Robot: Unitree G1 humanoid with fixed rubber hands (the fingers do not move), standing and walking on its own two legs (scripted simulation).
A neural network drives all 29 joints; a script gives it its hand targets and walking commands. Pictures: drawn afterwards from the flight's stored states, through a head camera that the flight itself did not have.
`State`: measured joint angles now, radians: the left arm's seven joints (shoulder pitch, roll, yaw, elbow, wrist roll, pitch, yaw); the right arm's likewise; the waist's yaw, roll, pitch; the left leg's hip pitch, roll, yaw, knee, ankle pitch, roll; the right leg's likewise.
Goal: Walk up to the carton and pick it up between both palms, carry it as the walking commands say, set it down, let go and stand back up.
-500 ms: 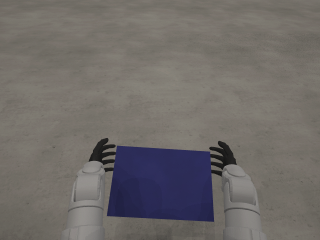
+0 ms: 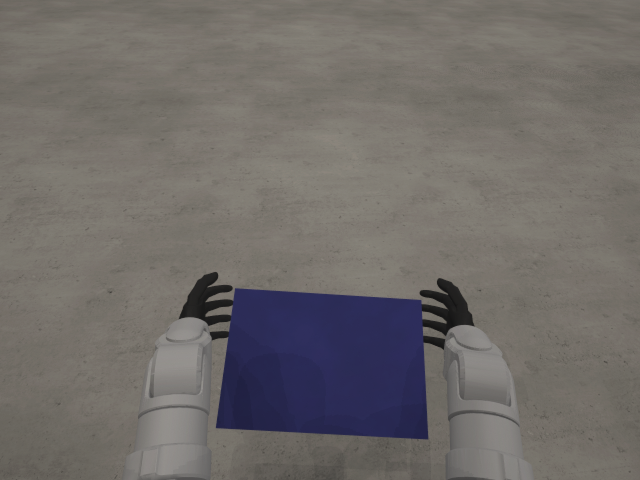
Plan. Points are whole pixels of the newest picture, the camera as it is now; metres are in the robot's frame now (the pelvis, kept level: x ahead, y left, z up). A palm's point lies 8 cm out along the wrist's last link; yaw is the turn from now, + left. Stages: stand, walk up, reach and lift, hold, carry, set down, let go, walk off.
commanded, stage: hold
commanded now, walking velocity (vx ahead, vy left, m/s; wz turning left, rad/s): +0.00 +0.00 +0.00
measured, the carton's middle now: (322, 363) +0.29 +0.00 -0.05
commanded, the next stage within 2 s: carry in 0.52 s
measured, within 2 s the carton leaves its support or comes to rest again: neither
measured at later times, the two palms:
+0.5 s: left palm (194, 330) +0.28 +0.17 +0.04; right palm (457, 338) +0.28 -0.17 +0.04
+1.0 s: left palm (204, 233) +0.41 +0.18 +0.09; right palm (434, 244) +0.40 -0.15 +0.09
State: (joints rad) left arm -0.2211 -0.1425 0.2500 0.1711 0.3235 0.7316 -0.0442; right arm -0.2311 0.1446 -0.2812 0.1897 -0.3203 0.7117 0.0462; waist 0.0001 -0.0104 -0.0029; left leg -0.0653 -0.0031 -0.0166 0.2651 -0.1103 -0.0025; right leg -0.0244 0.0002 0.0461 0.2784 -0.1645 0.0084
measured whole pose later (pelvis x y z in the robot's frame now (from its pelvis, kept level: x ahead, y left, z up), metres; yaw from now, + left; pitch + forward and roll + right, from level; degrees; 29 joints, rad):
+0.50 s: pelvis +0.00 +0.00 +0.00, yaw +0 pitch -5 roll +0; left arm -0.20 -0.14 0.23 0.15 0.31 0.73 -0.04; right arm -0.20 0.14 -0.26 0.16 -0.31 0.72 0.04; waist 0.00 -0.01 0.00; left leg -0.06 0.00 -0.02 0.25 -0.11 0.00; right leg -0.02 0.00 0.05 0.27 -0.16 0.01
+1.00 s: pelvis +0.15 +0.01 +0.00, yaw +0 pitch +7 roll -2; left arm -0.05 -0.13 0.09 -0.46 0.11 1.11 0.17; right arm -0.05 0.13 -0.08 -0.46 -0.10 1.11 -0.17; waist -0.03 0.02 -0.14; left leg -0.09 0.06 0.12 0.26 -0.29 0.01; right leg -0.50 -0.05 -0.15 0.59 -0.25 0.01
